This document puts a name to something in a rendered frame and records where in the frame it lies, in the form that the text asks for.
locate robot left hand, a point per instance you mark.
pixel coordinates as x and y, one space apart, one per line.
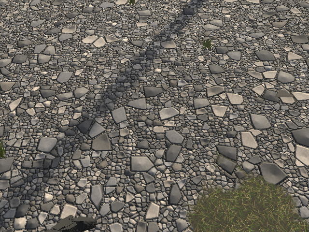
73 224

